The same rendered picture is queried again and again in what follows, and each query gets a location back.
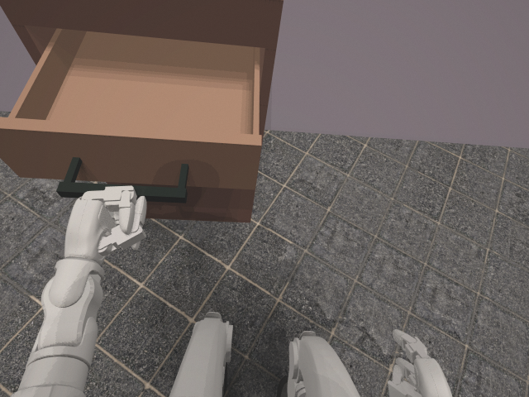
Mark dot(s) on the cabinet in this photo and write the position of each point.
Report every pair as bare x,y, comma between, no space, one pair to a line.
253,23

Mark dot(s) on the robot right shin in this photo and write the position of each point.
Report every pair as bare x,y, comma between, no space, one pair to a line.
298,389

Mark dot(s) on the handle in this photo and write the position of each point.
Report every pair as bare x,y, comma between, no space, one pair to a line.
70,189

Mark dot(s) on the left robot forearm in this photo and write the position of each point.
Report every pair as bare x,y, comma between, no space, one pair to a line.
63,351

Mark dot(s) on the robot left hand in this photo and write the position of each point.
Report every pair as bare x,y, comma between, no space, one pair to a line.
90,220

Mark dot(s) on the drawer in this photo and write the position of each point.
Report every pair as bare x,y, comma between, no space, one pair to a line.
135,108

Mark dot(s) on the robot left thigh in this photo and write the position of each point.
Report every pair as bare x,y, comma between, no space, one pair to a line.
201,371

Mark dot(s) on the robot right hand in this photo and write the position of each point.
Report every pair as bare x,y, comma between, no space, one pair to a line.
426,377

